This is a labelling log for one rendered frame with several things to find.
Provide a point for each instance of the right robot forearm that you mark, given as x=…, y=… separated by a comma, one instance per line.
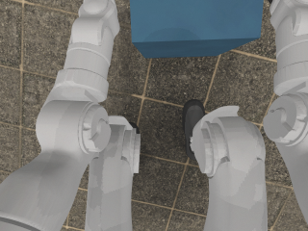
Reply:
x=289, y=18

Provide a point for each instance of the carton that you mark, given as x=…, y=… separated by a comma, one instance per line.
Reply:
x=193, y=28

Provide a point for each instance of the left robot forearm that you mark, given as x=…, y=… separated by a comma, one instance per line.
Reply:
x=88, y=55

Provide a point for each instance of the right robot foot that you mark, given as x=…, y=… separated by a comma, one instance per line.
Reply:
x=193, y=111

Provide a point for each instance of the left robot shin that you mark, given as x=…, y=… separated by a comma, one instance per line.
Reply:
x=116, y=120

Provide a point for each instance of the left robot upper arm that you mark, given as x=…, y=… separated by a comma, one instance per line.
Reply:
x=39, y=195

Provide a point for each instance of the right robot upper arm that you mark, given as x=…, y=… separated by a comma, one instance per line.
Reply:
x=286, y=123

